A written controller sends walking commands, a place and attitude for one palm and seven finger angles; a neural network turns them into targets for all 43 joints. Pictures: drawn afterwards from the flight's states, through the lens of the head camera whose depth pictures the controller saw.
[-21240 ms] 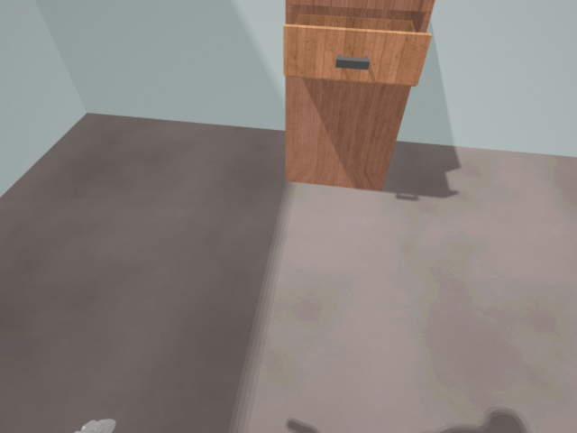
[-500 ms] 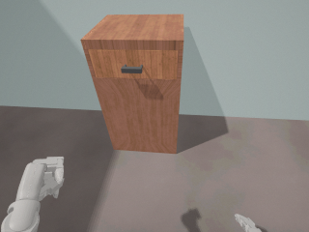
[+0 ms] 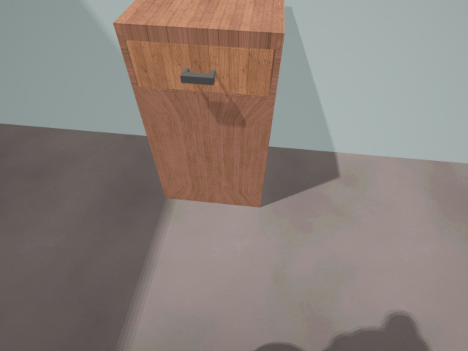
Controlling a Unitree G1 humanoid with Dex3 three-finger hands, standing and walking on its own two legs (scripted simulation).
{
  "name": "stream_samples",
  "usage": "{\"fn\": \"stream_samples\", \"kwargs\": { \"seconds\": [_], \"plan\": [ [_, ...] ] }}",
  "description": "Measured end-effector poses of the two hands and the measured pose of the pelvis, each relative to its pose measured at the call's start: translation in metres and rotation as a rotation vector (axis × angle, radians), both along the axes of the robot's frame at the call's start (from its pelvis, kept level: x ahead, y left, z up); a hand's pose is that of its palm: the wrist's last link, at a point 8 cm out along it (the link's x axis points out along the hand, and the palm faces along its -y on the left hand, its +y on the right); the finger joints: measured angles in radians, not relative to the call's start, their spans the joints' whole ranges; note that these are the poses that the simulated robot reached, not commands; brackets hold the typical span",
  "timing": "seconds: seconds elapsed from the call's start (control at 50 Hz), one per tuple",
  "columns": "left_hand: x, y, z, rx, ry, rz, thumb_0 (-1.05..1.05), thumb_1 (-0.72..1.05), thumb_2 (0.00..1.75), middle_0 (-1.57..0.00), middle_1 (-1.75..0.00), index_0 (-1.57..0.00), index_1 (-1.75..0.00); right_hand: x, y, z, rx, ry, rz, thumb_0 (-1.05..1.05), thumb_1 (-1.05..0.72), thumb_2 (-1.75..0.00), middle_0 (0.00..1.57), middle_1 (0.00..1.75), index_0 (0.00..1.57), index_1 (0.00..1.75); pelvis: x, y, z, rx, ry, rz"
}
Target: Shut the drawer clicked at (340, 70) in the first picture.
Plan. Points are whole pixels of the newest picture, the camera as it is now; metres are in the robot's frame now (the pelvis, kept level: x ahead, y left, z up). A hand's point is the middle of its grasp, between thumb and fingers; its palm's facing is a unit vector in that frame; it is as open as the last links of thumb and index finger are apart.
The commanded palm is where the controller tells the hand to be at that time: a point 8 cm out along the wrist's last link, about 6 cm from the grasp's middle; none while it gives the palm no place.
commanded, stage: let the arm hang, fingers relaxed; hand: left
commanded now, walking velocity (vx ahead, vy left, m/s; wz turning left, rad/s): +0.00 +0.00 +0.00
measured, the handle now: (199, 75) +0.89 +0.18 -0.01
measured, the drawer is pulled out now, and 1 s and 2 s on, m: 0.00 0.00 0.00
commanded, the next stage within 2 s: look to check the result in 0.50 s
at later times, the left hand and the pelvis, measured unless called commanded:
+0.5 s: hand out of the picture +0.14 +0.24 -0.14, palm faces -0.04 -0.94 -0.33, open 7.4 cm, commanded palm none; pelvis +0.02 +0.00 +0.01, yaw -1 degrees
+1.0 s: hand out of the picture +0.12 +0.24 -0.15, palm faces -0.05 -0.94 -0.34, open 7.4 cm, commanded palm none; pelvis +0.05 -0.01 +0.01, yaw -1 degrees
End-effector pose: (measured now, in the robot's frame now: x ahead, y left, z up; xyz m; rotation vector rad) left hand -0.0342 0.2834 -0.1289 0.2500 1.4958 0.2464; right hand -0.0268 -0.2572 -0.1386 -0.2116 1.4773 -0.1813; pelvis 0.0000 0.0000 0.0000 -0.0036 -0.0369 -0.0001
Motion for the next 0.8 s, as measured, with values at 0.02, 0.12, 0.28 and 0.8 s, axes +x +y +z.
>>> {"fn": "stream_samples", "kwargs": {
  "seconds": [0.02,0.12,0.28,0.8],
  "plan": [
    [0.006,0.002,0.001,0.005,-0.012,-0.005,0.01,0.91,0.90,-0.49,-0.63,-0.48,-0.63,0.001,0.001,-0.001,0.004,-0.004,-0.002,0.01,-0.91,-0.90,0.20,0.30,0.20,0.30,0.000,0.001,0.000,0.001,-0.001,-0.001],
    [0.049,0.007,0.004,0.018,-0.109,-0.040,0.01,0.91,0.90,-0.33,-0.44,-0.32,-0.45,0.018,0.005,-0.004,0.016,-0.052,-0.005,0.00,-0.91,-0.90,0.20,0.30,0.20,0.30,0.002,0.003,0.001,0.005,-0.005,-0.004],
    [0.123,0.003,0.014,0.015,-0.277,-0.112,0.01,0.91,0.90,-0.23,-0.33,-0.22,-0.33,0.062,-0.001,0.001,0.005,-0.161,0.009,0.00,-0.91,-0.90,0.20,0.30,0.20,0.30,0.008,0.003,0.003,0.009,-0.008,-0.009],
    [0.146,0.002,0.018,0.029,-0.218,-0.133,0.01,0.91,0.90,-0.21,-0.30,-0.20,-0.30,0.118,-0.040,0.017,-0.064,-0.181,0.047,0.00,-0.91,-0.90,0.20,0.30,0.20,0.30,0.036,-0.007,0.008,0.005,0.007,-0.016]
  ]
}}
